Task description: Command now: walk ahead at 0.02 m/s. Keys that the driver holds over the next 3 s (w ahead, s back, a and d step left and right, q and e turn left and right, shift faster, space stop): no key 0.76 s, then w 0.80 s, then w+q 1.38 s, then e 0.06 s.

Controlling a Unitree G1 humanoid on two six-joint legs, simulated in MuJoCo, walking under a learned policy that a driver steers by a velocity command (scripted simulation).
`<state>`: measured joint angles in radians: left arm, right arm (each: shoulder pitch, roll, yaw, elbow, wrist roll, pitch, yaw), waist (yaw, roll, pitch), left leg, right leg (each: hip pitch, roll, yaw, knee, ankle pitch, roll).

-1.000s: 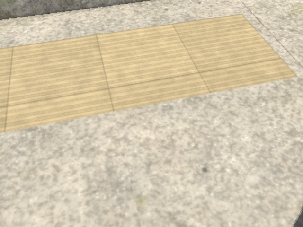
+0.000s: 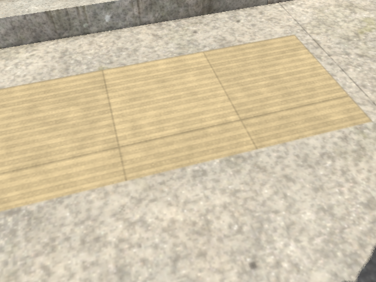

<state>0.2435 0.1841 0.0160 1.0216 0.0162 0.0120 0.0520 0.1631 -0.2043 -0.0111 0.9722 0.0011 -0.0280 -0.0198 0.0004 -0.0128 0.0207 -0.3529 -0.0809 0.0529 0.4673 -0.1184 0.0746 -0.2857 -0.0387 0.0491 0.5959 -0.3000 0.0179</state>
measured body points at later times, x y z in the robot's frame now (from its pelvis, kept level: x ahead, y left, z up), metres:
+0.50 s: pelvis +0.05 -0.03 +0.01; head +0.06 -0.02 +0.45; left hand +0.03 +0.19 -0.15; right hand +0.11 -0.26 -0.15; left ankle +0.08 +0.08 -0.73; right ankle +0.01 -0.13 -0.73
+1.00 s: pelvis +0.09 -0.01 +0.00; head +0.09 +0.01 +0.45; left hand +0.02 +0.23 -0.15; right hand +0.16 -0.25 -0.14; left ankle +0.10 +0.10 -0.71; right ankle +0.00 -0.13 -0.73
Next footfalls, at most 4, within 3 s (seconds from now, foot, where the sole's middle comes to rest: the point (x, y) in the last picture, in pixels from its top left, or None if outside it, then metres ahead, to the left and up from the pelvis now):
1.58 right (229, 267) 0.56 -0.10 -0.77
2.16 left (153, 204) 0.82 0.19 -0.77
2.64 right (167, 138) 1.17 0.14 -0.77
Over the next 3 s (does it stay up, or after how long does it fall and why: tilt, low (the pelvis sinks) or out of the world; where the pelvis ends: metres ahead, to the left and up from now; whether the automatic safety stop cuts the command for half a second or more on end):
stays up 1.11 0.24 0.01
